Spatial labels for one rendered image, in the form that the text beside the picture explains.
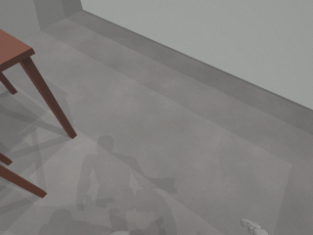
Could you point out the robot right hand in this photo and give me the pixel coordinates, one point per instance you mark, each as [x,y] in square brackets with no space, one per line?
[252,227]

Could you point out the table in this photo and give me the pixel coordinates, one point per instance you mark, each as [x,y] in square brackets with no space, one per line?
[13,51]

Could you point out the chair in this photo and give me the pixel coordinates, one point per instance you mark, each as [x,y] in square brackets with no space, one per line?
[16,179]

